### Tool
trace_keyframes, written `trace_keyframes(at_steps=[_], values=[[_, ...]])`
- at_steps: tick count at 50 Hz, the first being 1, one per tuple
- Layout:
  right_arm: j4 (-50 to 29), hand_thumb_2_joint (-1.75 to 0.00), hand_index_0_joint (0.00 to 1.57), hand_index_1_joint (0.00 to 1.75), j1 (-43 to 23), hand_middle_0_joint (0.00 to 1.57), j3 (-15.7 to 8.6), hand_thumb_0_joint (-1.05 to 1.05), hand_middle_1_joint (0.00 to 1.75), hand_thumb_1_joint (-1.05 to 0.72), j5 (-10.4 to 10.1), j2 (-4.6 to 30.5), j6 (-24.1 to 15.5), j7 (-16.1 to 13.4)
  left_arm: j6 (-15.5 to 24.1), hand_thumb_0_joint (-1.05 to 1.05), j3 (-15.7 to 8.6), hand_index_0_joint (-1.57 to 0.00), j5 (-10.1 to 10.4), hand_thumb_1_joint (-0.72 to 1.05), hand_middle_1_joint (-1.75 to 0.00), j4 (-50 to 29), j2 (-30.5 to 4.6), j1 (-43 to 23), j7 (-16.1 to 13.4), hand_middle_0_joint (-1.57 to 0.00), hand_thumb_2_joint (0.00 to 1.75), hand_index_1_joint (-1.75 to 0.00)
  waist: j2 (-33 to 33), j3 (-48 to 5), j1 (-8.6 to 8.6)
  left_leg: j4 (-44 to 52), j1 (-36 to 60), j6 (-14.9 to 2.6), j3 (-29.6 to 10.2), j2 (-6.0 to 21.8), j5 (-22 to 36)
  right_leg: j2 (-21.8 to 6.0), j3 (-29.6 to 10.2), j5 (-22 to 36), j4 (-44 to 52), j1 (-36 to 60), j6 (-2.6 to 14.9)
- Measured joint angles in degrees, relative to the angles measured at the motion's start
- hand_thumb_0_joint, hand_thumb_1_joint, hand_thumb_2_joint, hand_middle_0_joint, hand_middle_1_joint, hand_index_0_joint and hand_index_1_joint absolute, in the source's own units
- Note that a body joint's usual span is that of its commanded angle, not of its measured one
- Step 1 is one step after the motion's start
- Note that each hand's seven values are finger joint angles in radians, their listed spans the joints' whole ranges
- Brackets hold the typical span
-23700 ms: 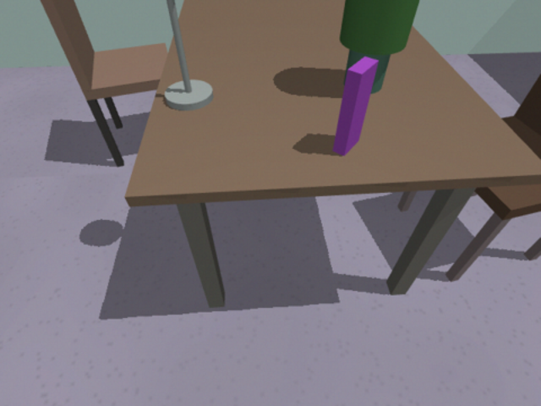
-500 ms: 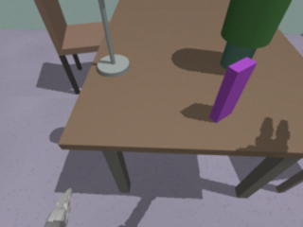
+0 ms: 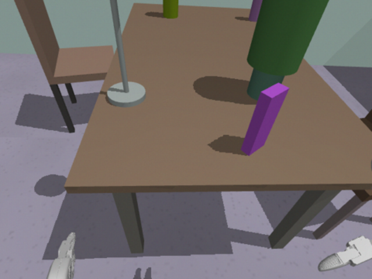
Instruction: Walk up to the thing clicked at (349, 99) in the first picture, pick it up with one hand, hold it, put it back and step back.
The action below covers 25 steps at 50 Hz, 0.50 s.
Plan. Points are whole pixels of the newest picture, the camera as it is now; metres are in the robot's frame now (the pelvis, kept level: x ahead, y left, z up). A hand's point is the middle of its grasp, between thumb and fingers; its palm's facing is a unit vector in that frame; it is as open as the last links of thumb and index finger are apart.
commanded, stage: sink last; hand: right
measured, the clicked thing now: (262, 122) +0.49 -0.21 +0.09
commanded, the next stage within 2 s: home in 0.42 s
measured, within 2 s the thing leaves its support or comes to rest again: neither
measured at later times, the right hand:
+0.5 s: hand (361, 224) +0.17 -0.24 +0.17, palm faces +0.40 +0.82 -0.40, open 17.7 cm
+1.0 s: hand (290, 274) +0.15 -0.21 -0.02, palm faces +0.16 +0.95 -0.25, open 17.6 cm
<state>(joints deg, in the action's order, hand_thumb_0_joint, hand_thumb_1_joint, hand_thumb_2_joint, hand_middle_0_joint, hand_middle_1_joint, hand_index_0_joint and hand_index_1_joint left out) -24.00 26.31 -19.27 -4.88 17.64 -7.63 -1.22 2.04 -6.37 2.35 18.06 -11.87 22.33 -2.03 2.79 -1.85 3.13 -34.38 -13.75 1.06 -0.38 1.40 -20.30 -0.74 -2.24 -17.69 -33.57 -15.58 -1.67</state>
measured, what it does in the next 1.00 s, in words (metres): stands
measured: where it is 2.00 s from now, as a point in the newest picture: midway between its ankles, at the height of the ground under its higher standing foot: outside the picture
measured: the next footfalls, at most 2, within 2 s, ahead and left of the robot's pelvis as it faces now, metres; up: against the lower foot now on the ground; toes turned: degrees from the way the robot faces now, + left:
none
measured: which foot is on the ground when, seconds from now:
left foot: down 0.00-1.00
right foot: down 0.00-1.00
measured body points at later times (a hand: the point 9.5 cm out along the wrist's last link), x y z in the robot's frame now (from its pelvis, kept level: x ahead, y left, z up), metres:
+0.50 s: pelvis -0.02 +0.01 +0.00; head -0.03 +0.03 +0.45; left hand +0.14 +0.26 -0.06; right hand +0.14 -0.28 +0.19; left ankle -0.02 +0.13 -0.73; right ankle +0.00 -0.14 -0.73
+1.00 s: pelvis -0.01 +0.00 +0.00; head +0.01 +0.00 +0.45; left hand +0.16 +0.22 -0.08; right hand +0.14 -0.25 +0.00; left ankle -0.02 +0.13 -0.73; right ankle +0.00 -0.14 -0.73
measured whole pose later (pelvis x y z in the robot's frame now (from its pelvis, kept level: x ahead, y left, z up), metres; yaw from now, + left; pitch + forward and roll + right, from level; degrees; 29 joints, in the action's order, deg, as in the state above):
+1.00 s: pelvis -0.01 +0.00 +0.00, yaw +0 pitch +0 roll +0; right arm 6.9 27.5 -5.3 -1.4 11.3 -10.9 -0.8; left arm 6.7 -2.4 0.5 31.4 -9.5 14.3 -3.1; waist 0.6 2.2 1.5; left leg -32.3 -13.9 1.3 -0.5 1.8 -18.3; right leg -0.4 -2.0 -15.5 -31.2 -15.6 -1.4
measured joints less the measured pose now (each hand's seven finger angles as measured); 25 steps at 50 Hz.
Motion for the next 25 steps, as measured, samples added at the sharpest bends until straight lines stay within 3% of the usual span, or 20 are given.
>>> trace_keyframes(at_steps=[4, 8, 19, 25], values=[[-2.5, -0.04, 0.06, 0.06, 3.7, 0.05, 2.2, -0.02, 0.06, 0.61, -0.1, -1.7, -1.3, 0.8, 1.2, -0.01, -0.8, -0.05, 0.1, -0.49, -0.05, -2.3, -0.1, 1.0, -0.2, -0.05, 0.05, -0.05, -0.1, -0.1, 0.20, -0.6, 0.5, -0.21, 0.4, 0.3, -0.3, 0.3, -0.4, 0.4, 0.3, 0.8, -0.19], [-2.7, -0.04, 0.06, 0.06, 3.8, 0.05, 2.8, -0.02, 0.06, 0.61, 0.0, -1.8, -2.6, 1.2, 2.2, -0.01, -1.6, -0.05, -0.1, -0.49, -0.05, -1.0, -0.1, 1.0, -0.2, -0.05, 0.05, -0.05, -0.4, 0.4, 0.38, -1.2, 0.5, -0.55, 0.6, 0.2, -0.3, 0.2, -0.6, 0.9, 0.4, 1.0, -0.45], [1.6, -0.04, 0.06, 0.07, 0.2, 0.05, -2.6, -0.02, 0.06, 0.61, 0.5, 1.4, -8.3, 0.8, 3.1, -0.01, -1.6, -0.05, -1.0, -0.51, -0.05, 3.4, 0.4, 0.3, -0.2, -0.05, 0.06, -0.05, 0.1, 2.4, -0.05, -1.1, 0.0, -0.87, 0.6, -0.2, 0.7, -0.2, -0.6, 2.0, 1.0, 0.8, -0.76], [4.6, -0.05, 0.06, 0.07, -0.4, 0.05, -2.6, -0.02, 0.06, 0.61, 0.6, 0.3, -9.8, 0.9, 4.0, -0.01, -1.5, -0.04, -0.9, -0.52, -0.05, 3.5, 0.0, -0.1, -0.2, -0.05, 0.07, -0.05, -0.5, 2.5, 0.18, -0.1, 0.6, -0.65, 0.2, 0.0, 1.2, 0.0, -0.2, 2.4, 2.0, 1.5, -0.65]])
